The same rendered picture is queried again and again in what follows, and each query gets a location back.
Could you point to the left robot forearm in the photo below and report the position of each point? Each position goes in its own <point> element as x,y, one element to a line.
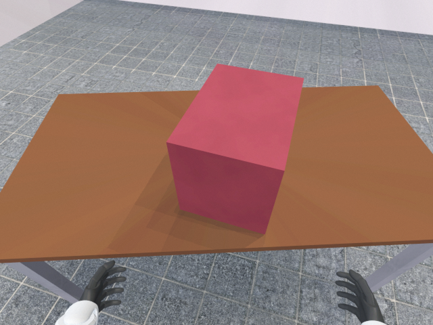
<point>80,313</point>

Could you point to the robot right hand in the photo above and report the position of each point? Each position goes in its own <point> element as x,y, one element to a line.
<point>367,307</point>

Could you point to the carton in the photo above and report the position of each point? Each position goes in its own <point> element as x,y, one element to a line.
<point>228,153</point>

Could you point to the table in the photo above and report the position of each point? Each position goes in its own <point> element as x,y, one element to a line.
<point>96,182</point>

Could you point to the robot left hand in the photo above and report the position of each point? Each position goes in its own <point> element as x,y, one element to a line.
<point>95,292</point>

